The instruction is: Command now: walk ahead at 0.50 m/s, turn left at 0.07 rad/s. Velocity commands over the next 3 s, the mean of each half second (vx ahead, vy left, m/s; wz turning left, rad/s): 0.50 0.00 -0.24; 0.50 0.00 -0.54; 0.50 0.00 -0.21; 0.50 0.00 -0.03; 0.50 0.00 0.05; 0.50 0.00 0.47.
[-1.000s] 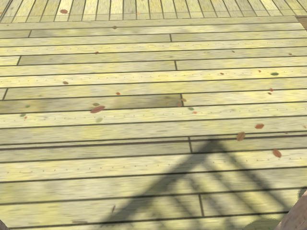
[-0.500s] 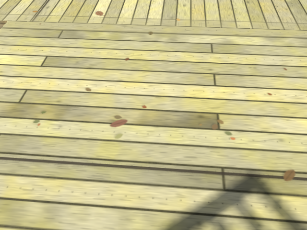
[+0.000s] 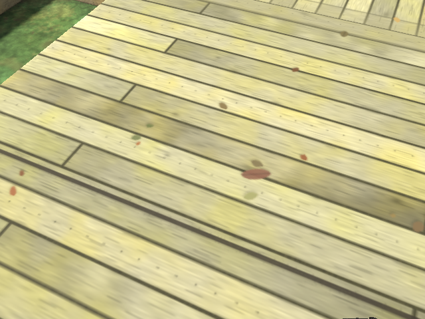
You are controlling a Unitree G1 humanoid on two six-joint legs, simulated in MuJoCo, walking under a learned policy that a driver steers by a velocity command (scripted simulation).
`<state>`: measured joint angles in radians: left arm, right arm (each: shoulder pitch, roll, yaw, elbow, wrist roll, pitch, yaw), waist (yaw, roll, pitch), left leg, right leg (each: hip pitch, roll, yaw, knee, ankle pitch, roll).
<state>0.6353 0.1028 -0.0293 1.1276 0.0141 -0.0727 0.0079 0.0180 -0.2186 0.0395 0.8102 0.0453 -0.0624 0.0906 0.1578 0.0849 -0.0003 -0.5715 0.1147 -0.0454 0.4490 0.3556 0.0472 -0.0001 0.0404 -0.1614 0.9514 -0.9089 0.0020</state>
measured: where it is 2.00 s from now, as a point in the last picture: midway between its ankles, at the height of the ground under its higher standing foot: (360, 199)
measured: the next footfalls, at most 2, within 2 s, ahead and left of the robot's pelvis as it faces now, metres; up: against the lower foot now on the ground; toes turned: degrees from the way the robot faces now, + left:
left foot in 0.04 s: +0.21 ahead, +0.13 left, -0.17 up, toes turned +3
right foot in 0.48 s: +0.47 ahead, -0.17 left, -0.17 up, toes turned -11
